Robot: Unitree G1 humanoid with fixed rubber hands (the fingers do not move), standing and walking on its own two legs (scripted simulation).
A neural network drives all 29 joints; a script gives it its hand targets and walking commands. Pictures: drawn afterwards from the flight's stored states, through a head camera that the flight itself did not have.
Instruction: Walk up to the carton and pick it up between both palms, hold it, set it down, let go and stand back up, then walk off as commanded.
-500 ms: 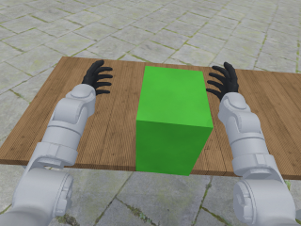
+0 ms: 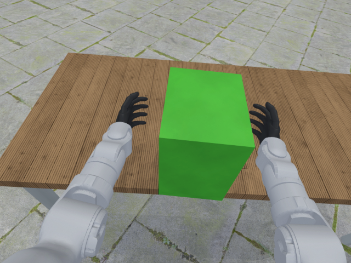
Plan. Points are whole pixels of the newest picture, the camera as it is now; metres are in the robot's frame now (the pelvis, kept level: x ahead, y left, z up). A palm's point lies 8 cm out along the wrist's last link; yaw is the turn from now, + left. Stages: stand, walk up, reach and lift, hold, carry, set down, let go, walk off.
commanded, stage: reach and lift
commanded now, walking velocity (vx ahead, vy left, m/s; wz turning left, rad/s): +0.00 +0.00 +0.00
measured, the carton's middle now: (197, 137) +0.44 -0.03 +0.03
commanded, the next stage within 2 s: none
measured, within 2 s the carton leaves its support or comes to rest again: neither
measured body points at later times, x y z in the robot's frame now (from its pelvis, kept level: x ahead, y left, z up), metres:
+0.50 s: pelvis -0.01 +0.00 -0.01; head +0.07 +0.01 +0.43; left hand +0.43 +0.13 +0.03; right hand +0.43 -0.17 +0.05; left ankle +0.00 +0.09 -0.74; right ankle +0.01 -0.14 -0.74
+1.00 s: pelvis -0.01 +0.00 -0.01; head +0.06 +0.01 +0.44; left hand +0.42 +0.11 +0.03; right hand +0.41 -0.16 +0.05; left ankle +0.00 +0.09 -0.74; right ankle +0.01 -0.14 -0.74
